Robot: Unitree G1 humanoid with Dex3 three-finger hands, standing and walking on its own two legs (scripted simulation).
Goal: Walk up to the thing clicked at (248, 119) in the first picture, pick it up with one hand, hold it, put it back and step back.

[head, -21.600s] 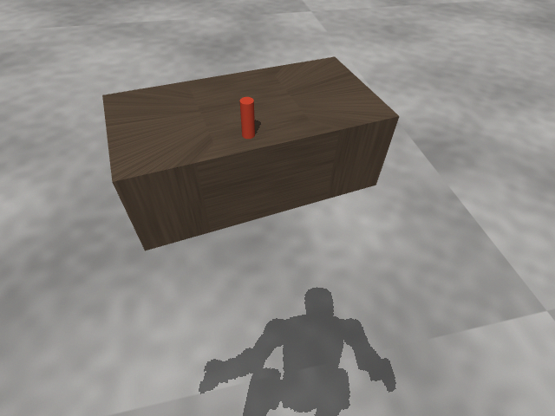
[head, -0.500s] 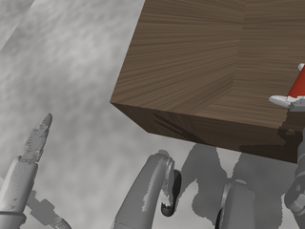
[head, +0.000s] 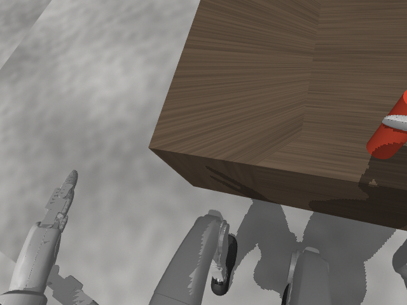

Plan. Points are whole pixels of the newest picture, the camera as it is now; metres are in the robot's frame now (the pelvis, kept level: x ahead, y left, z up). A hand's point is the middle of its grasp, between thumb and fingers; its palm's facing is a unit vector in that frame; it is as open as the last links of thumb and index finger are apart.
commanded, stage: rise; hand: right
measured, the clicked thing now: (398, 127) +0.51 -0.22 -0.07
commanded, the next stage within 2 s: home in 0.14 s
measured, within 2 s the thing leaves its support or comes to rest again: rests again in 0.22 s
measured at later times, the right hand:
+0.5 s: hand out of the picture +0.51 -0.34 +0.11, palm faces +0.39 +0.88 -0.28, open 17.1 cm
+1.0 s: hand out of the picture +0.32 -0.22 +0.10, palm faces +0.21 +0.94 -0.26, open 17.2 cm
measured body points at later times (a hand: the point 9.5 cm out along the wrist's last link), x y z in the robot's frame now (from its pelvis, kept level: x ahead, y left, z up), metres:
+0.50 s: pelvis +0.04 +0.00 +0.11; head +0.17 -0.05 +0.54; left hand +0.21 +0.23 +0.11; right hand +0.49 -0.38 +0.13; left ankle +0.12 +0.13 -0.54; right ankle +0.03 -0.12 -0.54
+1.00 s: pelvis +0.08 +0.00 +0.16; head +0.12 -0.01 +0.61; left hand +0.25 +0.23 +0.10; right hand +0.31 -0.27 +0.11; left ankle +0.12 +0.13 -0.54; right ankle +0.03 -0.12 -0.54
